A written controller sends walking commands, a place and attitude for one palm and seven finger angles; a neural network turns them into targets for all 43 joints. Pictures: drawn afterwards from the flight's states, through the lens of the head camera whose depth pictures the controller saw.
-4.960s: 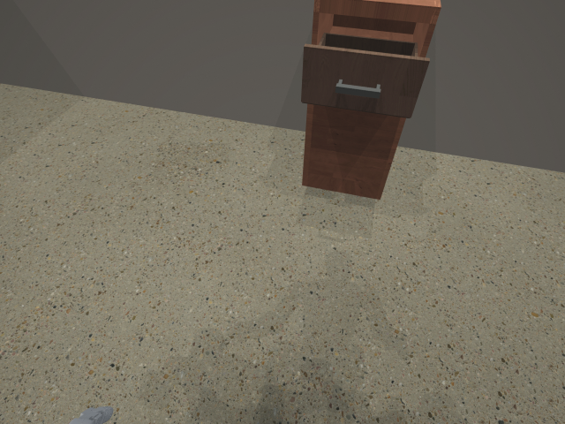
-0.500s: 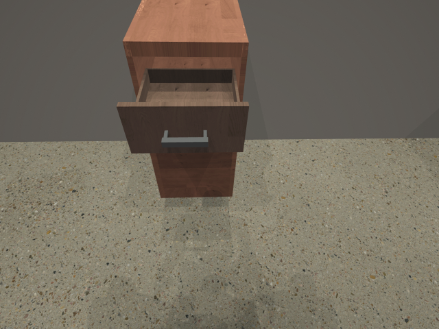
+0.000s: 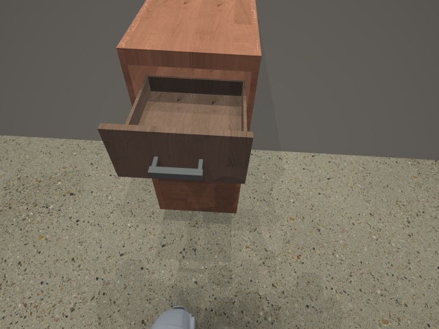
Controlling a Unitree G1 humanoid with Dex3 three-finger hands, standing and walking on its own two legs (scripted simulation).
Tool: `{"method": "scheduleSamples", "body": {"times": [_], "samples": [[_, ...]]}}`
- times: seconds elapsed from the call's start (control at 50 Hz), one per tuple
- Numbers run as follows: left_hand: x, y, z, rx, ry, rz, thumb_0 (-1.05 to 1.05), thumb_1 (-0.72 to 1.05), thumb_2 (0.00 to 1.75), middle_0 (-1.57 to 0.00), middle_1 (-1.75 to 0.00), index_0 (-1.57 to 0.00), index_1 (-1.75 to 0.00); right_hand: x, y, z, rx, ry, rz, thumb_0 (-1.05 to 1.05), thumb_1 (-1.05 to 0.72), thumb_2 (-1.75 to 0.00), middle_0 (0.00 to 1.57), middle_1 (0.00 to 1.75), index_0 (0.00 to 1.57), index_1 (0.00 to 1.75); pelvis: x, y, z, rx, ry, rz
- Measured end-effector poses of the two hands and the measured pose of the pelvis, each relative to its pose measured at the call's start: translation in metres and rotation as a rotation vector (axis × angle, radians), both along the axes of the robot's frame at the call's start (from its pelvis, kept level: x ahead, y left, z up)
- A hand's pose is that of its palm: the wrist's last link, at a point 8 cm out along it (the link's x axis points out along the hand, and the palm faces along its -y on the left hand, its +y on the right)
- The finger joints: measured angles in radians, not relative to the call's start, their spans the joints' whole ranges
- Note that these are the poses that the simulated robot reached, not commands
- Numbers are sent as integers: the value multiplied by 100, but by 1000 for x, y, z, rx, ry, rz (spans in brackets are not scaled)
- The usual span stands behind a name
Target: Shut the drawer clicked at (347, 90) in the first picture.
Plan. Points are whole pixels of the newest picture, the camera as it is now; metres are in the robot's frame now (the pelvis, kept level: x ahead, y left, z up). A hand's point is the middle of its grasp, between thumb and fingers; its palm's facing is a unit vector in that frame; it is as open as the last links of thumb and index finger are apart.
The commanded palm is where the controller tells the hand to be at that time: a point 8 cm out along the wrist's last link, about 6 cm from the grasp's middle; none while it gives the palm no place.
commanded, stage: take the last steps up to it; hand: left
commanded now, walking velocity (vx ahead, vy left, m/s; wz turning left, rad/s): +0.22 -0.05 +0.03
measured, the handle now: (177, 167) +0.47 +0.16 -0.04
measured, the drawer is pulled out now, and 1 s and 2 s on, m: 0.27 0.27 0.27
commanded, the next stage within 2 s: come to a stop and stand still in 0.22 s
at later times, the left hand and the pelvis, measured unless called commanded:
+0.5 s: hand (158, 293) +0.21 +0.16 -0.17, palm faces +0.01 -0.97 -0.23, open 7.3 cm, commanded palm none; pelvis +0.15 -0.03 +0.00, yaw -1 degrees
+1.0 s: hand out of the picture +0.14 +0.24 -0.18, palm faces +0.09 -0.97 -0.23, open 7.3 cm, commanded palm none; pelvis +0.10 +0.03 +0.00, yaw +1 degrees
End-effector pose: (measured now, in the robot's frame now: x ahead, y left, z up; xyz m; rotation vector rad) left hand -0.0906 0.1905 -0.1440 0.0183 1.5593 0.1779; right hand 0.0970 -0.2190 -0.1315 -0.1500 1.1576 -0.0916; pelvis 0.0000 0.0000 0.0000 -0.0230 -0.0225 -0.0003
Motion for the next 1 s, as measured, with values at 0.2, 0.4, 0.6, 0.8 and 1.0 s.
{"method": "scheduleSamples", "body": {"times": [0.2, 0.4, 0.6, 0.8, 1.0], "samples": [[89, 33, -13, 6, -7, -25, 1, 91, 90, -20, -30, -20, -30, 63, 22, 0, -26, -55, -40, -1, -92, -90, 20, 30, 21, 30, 69, 18, -6, 22, -20, -27], [248, 38, 8, 88, -269, -105, 0, 92, 90, -20, -30, -20, -30, 38, -20, 0, -56, 149, -96, -2, -94, -90, 20, 30, 20, 30, 121, -3, 6, 33, 5, -6], [315, 4, 15, 134, -328, -149, 0, 92, 90, -20, -30, -20, -30, 41, -34, -24, 15, 292, -132, 0, -92, -90, 19, 30, 20, 30, 152, -32, 0, 50, 11, 10], [279, 48, 11, 165, -303, -102, 0, 91, 90, -21, -30, -21, -30, 91, -29, -11, -50, 137, -55, 0, -91, -90, 19, 30, 20, 30, 124, -4, -1, 49, 7, 21], [219, 101, -6, 130, -219, -49, 1, 91, 90, -20, -30, -20, -30, 72, 20, 9, -97, 76, -13, 0, -91, -90, 19, 30, 20, 30, 102, 35, -1, 17, -1, 15]]}}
